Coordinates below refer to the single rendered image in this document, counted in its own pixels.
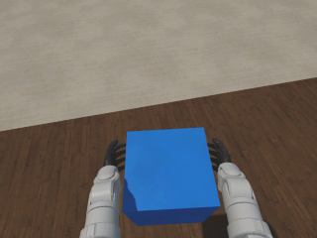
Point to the right robot forearm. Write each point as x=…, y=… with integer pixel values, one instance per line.
x=240, y=203

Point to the left robot hand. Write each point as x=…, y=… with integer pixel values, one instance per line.
x=111, y=155

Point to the right robot hand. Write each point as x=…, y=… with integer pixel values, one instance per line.
x=221, y=154

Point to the carton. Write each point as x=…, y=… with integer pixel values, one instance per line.
x=168, y=177

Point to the left robot forearm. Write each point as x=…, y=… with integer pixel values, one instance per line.
x=103, y=208

